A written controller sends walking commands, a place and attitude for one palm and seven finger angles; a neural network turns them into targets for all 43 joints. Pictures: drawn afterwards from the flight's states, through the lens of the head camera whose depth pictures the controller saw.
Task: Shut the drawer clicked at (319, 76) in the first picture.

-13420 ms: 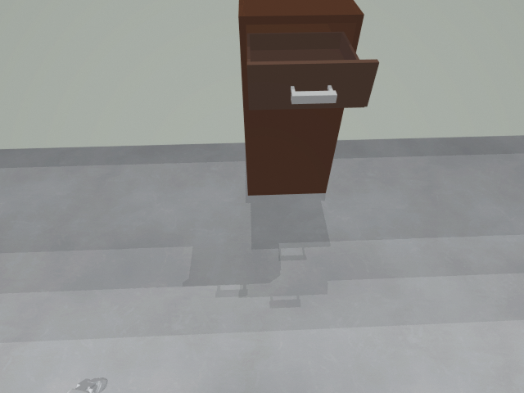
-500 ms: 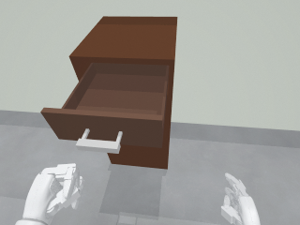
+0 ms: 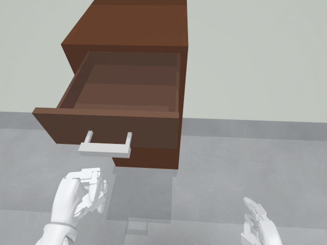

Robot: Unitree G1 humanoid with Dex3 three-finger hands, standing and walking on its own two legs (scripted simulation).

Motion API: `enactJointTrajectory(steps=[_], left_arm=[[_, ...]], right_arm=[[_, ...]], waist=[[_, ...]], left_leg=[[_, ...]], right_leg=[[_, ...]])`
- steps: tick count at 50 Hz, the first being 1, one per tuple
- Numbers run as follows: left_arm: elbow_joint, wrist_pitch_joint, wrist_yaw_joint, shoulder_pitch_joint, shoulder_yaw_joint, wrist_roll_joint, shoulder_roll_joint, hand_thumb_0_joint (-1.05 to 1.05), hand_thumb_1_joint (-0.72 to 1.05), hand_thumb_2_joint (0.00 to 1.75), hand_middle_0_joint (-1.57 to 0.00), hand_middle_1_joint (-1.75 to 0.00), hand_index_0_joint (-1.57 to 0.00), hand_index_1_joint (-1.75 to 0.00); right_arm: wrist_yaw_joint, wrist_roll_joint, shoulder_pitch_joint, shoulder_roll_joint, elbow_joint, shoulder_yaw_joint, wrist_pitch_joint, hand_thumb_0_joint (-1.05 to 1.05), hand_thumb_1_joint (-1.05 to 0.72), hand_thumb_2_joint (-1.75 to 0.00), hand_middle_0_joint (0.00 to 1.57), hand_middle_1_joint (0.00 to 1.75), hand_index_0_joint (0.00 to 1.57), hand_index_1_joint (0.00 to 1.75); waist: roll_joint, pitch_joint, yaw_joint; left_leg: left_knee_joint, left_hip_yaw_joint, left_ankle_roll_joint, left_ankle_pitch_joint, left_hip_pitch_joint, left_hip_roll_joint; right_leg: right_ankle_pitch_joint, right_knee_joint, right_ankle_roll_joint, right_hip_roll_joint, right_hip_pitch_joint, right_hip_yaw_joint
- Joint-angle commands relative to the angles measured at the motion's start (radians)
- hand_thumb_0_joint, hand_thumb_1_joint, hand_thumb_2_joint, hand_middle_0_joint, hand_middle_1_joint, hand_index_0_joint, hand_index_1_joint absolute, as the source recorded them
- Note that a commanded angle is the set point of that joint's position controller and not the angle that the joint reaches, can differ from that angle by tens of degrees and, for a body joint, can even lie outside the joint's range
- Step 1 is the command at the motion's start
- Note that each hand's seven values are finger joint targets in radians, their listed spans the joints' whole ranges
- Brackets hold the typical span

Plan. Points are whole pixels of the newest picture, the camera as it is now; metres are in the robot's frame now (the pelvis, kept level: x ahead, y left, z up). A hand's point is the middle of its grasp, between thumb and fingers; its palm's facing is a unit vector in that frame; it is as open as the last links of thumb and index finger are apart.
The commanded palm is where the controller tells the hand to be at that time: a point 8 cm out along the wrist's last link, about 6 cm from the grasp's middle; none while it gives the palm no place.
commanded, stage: bring the fist close to the handle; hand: left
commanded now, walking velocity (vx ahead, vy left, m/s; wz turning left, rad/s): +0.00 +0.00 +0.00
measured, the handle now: (107, 142) +0.36 +0.17 +0.04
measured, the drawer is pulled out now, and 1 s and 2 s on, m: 0.28 0.28 0.18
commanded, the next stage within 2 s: push the drawer shut in 0.72 s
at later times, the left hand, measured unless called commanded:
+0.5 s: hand (112, 184) +0.25 +0.13 +0.05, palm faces -0.04 -1.00 -0.05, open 3.3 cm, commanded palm +0.22 +0.19 +0.04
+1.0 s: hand (115, 178) +0.27 +0.13 +0.03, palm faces -0.05 -1.00 -0.06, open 3.3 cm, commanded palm +0.25 +0.19 +0.04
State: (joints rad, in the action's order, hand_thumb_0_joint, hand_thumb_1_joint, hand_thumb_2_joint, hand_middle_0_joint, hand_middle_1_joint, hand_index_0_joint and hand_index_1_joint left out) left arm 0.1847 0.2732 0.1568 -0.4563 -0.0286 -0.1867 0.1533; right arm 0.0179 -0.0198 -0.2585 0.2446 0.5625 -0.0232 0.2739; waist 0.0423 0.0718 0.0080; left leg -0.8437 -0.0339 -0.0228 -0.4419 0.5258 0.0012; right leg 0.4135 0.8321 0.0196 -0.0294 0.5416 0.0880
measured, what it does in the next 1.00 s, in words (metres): stands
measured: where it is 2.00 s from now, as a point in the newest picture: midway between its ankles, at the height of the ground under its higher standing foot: outside the picture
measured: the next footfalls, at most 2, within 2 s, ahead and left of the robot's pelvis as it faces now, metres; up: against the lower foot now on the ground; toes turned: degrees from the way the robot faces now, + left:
none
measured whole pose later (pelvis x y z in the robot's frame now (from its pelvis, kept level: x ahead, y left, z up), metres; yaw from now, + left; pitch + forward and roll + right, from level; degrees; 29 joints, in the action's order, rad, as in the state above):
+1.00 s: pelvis +0.00 -0.02 -0.02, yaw +0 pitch +12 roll +0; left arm -0.08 0.32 0.16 -0.19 -0.07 -0.19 0.19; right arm 0.02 -0.02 -0.23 0.26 0.54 -0.02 0.15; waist 0.04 0.10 0.02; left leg -0.96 -0.02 0.00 -0.48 0.69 0.02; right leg 0.46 0.96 0.04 -0.02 0.71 0.10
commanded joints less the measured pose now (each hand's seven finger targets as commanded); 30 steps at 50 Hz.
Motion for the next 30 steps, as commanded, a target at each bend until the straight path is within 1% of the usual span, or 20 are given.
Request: enactJointTrajectory(steps=[1,3,4,6,8,9,10,13,14,15,16,17,19,20,21,23,25,26,29,30], left_arm=[[0.183,0.086,-0.042,0.098,-0.047,0.006,0.08,0.0,0.9,0.9,-1.4,-1.6,-1.4,-1.6],[0.186,0.101,-0.047,0.132,-0.025,0.007,0.065,0.0,0.9,0.9,-1.4,-1.6,-1.4,-1.6],[0.184,0.108,-0.056,0.129,-0.039,0.013,0.076,0.0,0.9,0.9,-1.4,-1.6,-1.4,-1.6],[0.149,0.114,-0.056,0.144,-0.035,0.01,0.069,0.0,0.9,0.9,-1.4,-1.6,-1.4,-1.6],[0.139,0.125,-0.05,0.179,-0.021,0.012,0.06,0.0,0.9,0.9,-1.4,-1.6,-1.4,-1.6],[0.118,0.126,-0.054,0.174,-0.041,0.018,0.082,0.0,0.9,0.9,-1.4,-1.6,-1.4,-1.6],[0.101,0.128,-0.049,0.191,-0.029,0.017,0.066,0.0,0.9,0.9,-1.4,-1.6,-1.4,-1.6],[0.058,0.129,-0.04,0.217,-0.043,0.01,0.075,0.0,0.9,0.9,-1.4,-1.6,-1.4,-1.6],[0.04,0.128,-0.041,0.22,-0.058,0.015,0.094,0.0,0.9,0.9,-1.4,-1.6,-1.4,-1.6],[0.036,0.131,-0.037,0.256,-0.036,0.013,0.068,0.0,0.9,0.9,-1.4,-1.6,-1.4,-1.6],[0.025,0.132,-0.038,0.272,-0.051,0.011,0.083,0.0,0.9,0.9,-1.4,-1.6,-1.4,-1.6],[0.058,0.138,-0.037,0.294,-0.042,0.005,0.076,0.0,0.9,0.9,-1.4,-1.6,-1.4,-1.6],[0.102,0.145,-0.043,0.282,-0.064,0.001,0.107,0.0,0.9,0.9,-1.4,-1.6,-1.4,-1.6],[0.112,0.146,-0.046,0.246,-0.069,-0.002,0.105,0.0,0.9,0.9,-1.4,-1.6,-1.4,-1.6],[0.14,0.148,-0.048,0.229,-0.055,-0.005,0.093,0.0,0.9,0.9,-1.4,-1.6,-1.4,-1.6],[0.116,0.14,-0.052,0.211,-0.047,-0.003,0.087,0.0,0.9,0.9,-1.4,-1.6,-1.4,-1.6],[0.052,0.124,-0.055,0.187,-0.051,-0.001,0.082,0.0,0.9,0.9,-1.4,-1.6,-1.4,-1.6],[0.027,0.116,-0.052,0.19,-0.049,-0.001,0.08,0.0,0.9,0.9,-1.4,-1.6,-1.4,-1.6],[0.007,0.104,-0.041,0.197,-0.061,0.0,0.096,0.0,0.9,0.9,-1.4,-1.6,-1.4,-1.6],[0.009,0.104,-0.035,0.207,-0.059,-0.001,0.092,0.0,0.9,0.9,-1.4,-1.6,-1.4,-1.6]], right_arm=[[0.006,0.001,0.077,0.111,-0.178,0.047,0.033,0.0,-0.9,-0.9,0.2,0.3,0.2,0.3],[0.004,0.002,0.074,0.111,-0.18,0.044,0.028,0.0,-0.9,-0.9,0.2,0.3,0.2,0.3],[0.004,0.005,0.072,0.113,-0.179,0.047,0.023,0.0,-0.9,-0.9,0.2,0.3,0.2,0.3],[0.002,0.004,0.061,0.115,-0.18,0.048,0.014,0.0,-0.9,-0.9,0.2,0.3,0.2,0.3],[0.0,0.006,0.065,0.113,-0.179,0.047,0.01,0.0,-0.9,-0.9,0.2,0.3,0.2,0.3],[0.001,0.005,0.06,0.118,-0.176,0.049,0.002,0.0,-0.9,-0.9,0.2,0.3,0.2,0.3],[-0.001,0.007,0.062,0.118,-0.176,0.048,-0.003,0.0,-0.9,-0.9,0.2,0.3,0.2,0.3],[-0.001,0.006,0.06,0.119,-0.178,0.051,-0.016,0.0,-0.9,-0.9,0.2,0.3,0.2,0.3],[0.0,0.005,0.059,0.122,-0.176,0.051,-0.024,0.0,-0.9,-0.9,0.2,0.3,0.2,0.3],[-0.001,0.005,0.066,0.119,-0.176,0.05,-0.027,0.0,-0.9,-0.9,0.2,0.3,0.2,0.3],[0.0,0.004,0.062,0.12,-0.177,0.053,-0.03,0.0,-0.9,-0.9,0.2,0.3,0.2,0.3],[0.0,0.004,0.065,0.117,-0.183,0.052,-0.031,0.0,-0.9,-0.9,0.2,0.3,0.2,0.3],[0.001,0.004,0.06,0.117,-0.188,0.055,-0.033,0.0,-0.9,-0.9,0.2,0.3,0.2,0.3],[0.0,0.002,0.054,0.113,-0.193,0.056,-0.034,0.0,-0.9,-0.9,0.2,0.3,0.2,0.3],[-0.002,0.002,0.052,0.109,-0.2,0.056,-0.034,0.0,-0.9,-0.9,0.2,0.3,0.2,0.3],[-0.005,-0.001,0.047,0.109,-0.198,0.052,-0.042,0.0,-0.9,-0.9,0.2,0.3,0.2,0.3],[-0.004,-0.001,0.047,0.113,-0.194,0.053,-0.053,0.0,-0.9,-0.9,0.2,0.3,0.2,0.3],[-0.004,-0.001,0.051,0.116,-0.195,0.053,-0.059,0.0,-0.9,-0.9,0.2,0.3,0.2,0.3],[0.0,-0.004,0.059,0.123,-0.204,0.053,-0.071,0.0,-0.9,-0.9,0.2,0.3,0.2,0.3],[0.0,-0.005,0.061,0.12,-0.207,0.053,-0.072,0.0,-0.9,-0.9,0.2,0.3,0.2,0.3]], waist=[[-0.051,0.133,0.0],[-0.024,0.158,0.008],[-0.038,0.172,0.003],[-0.055,0.185,0.009],[-0.029,0.199,0.009],[-0.044,0.191,0.011],[-0.041,0.209,0.011],[-0.044,0.223,0.011],[-0.061,0.213,0.014],[-0.05,0.221,0.017],[-0.058,0.228,0.017],[-0.034,0.255,0.014],[-0.022,0.303,0.005],[-0.012,0.327,-0.007],[-0.003,0.35,-0.006],[-0.01,0.305,0.003],[-0.083,0.236,0.014],[-0.097,0.213,0.019],[-0.115,0.176,0.02],[-0.092,0.185,0.017]], left_leg=[[0.11,0.064,0.009,0.227,-0.015,-0.002],[0.093,0.067,0.012,0.231,-0.017,-0.002],[0.088,0.066,0.011,0.234,-0.008,0.0],[0.069,0.065,0.011,0.235,0.008,-0.001],[0.057,0.067,0.014,0.24,0.019,-0.002],[0.051,0.068,0.013,0.245,0.031,0.001],[0.042,0.065,0.013,0.234,0.041,-0.003],[0.021,0.06,0.012,0.23,0.067,-0.006],[0.019,0.062,0.011,0.226,0.08,-0.003],[0.012,0.06,0.01,0.218,0.083,-0.007],[0.006,0.06,0.011,0.211,0.092,-0.005],[0.004,0.058,0.01,0.219,0.08,-0.006],[0.005,0.056,0.008,0.261,0.055,-0.005],[0.009,0.054,0.009,0.3,0.037,-0.004],[0.006,0.051,0.008,0.331,0.022,-0.003],[0.009,0.052,0.01,0.33,0.036,-0.001],[0.008,0.048,0.007,0.272,0.086,-0.003],[0.006,0.044,0.005,0.234,0.11,-0.006],[0.007,0.04,0.001,0.189,0.135,-0.011],[0.007,0.037,0.002,0.182,0.13,-0.012]], right_leg=[[-0.178,-0.076,0.001,0.027,-0.036,-0.01],[-0.18,-0.059,0.002,0.028,-0.017,-0.012],[-0.178,-0.054,0.003,0.028,-0.021,-0.013],[-0.191,-0.041,0.001,0.03,-0.009,-0.017],[-0.195,-0.022,0.004,0.028,0.0,-0.018],[-0.194,-0.021,0.005,0.029,0.006,-0.018],[-0.191,-0.014,0.004,0.028,0.007,-0.023],[-0.202,-0.002,0.004,0.026,0.013,-0.029],[-0.194,-0.003,0.005,0.028,0.019,-0.028],[-0.193,0.004,0.004,0.026,0.026,-0.031],[-0.186,0.009,0.003,0.026,0.03,-0.032],[-0.195,0.009,0.003,0.025,0.018,-0.037],[-0.236,0.009,0.005,0.024,-0.019,-0.04],[-0.271,0.013,0.007,0.024,-0.044,-0.04],[-0.304,0.015,0.005,0.022,-0.056,-0.038],[-0.309,0.009,0.004,0.024,-0.043,-0.036],[-0.281,-0.006,-0.002,0.024,-0.028,-0.04],[-0.253,-0.014,-0.006,0.023,-0.019,-0.047],[-0.202,-0.034,-0.006,0.02,-0.014,-0.06],[-0.195,-0.035,-0.006,0.017,-0.015,-0.064]])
